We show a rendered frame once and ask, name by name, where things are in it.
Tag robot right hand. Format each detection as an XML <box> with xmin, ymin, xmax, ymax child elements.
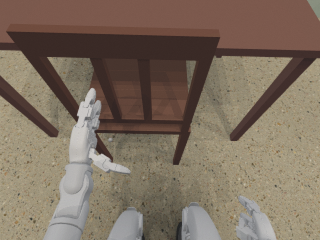
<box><xmin>236</xmin><ymin>195</ymin><xmax>277</xmax><ymax>240</ymax></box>

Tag chair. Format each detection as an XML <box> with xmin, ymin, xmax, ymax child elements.
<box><xmin>6</xmin><ymin>24</ymin><xmax>220</xmax><ymax>165</ymax></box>

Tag table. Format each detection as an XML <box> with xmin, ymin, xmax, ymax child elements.
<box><xmin>0</xmin><ymin>0</ymin><xmax>320</xmax><ymax>141</ymax></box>

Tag right robot thigh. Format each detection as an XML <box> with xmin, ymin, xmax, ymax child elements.
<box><xmin>182</xmin><ymin>206</ymin><xmax>222</xmax><ymax>240</ymax></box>

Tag robot left hand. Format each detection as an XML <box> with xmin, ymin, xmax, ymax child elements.
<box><xmin>69</xmin><ymin>88</ymin><xmax>131</xmax><ymax>175</ymax></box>

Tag left robot forearm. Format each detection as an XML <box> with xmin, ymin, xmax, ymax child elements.
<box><xmin>43</xmin><ymin>163</ymin><xmax>94</xmax><ymax>240</ymax></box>

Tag robot right shin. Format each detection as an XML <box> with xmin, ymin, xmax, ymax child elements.
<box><xmin>181</xmin><ymin>202</ymin><xmax>199</xmax><ymax>240</ymax></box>

